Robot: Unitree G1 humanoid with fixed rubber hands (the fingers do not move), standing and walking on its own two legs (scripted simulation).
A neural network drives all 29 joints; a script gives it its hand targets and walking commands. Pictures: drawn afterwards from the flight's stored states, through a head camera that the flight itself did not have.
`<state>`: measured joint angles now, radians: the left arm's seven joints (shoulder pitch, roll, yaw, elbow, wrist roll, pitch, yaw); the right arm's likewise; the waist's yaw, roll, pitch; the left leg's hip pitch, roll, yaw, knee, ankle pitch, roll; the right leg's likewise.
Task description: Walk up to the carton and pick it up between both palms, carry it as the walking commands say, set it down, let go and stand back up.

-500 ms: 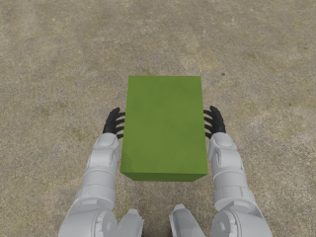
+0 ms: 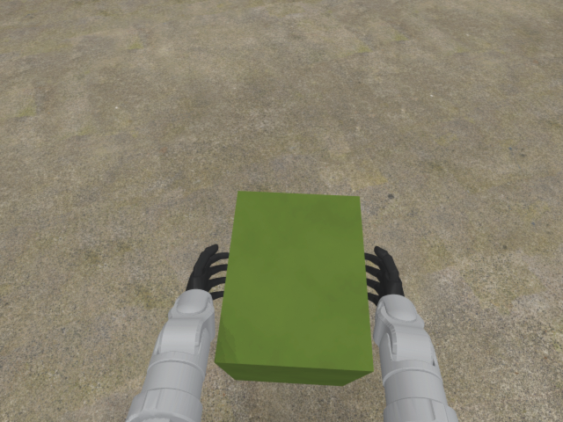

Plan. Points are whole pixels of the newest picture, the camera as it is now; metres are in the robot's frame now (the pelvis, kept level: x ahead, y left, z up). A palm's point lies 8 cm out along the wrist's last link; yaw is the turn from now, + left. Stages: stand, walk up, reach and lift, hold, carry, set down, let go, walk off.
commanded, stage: reach and lift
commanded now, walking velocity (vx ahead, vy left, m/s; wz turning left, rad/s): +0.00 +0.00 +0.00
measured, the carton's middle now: (293, 294) +0.34 -0.03 -0.09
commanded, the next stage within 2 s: hold in 1.70 s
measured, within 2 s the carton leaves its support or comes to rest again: neither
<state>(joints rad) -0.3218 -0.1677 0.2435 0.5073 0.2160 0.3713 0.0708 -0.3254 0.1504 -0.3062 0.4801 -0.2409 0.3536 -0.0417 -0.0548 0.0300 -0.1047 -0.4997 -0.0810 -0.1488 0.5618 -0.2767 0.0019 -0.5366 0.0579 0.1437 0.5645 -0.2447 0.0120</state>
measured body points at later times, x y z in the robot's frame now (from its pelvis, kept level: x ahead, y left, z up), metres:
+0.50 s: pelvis -0.01 +0.00 +0.01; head -0.04 -0.01 +0.46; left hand +0.30 +0.12 +0.03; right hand +0.30 -0.16 +0.04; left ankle -0.01 +0.12 -0.73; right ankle +0.01 -0.12 -0.73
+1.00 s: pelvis -0.02 +0.00 +0.01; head -0.07 -0.01 +0.46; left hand +0.29 +0.14 +0.05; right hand +0.29 -0.15 +0.05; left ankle -0.01 +0.12 -0.73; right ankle +0.01 -0.12 -0.73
